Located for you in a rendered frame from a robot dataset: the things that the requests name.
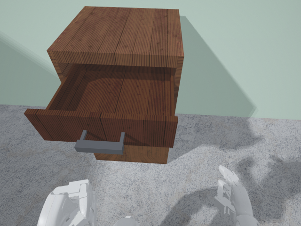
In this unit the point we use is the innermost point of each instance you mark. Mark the drawer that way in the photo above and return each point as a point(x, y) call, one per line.
point(107, 100)

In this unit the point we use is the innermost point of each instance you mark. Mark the cabinet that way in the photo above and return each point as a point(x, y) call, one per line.
point(123, 36)

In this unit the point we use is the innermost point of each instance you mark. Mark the robot left hand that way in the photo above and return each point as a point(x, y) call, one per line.
point(75, 201)

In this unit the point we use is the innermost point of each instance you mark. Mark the robot right forearm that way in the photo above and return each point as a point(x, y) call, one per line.
point(245, 220)

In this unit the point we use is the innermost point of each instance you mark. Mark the robot right hand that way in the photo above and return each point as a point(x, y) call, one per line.
point(236, 201)

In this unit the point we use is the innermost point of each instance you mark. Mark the handle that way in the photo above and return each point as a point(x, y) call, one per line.
point(90, 146)

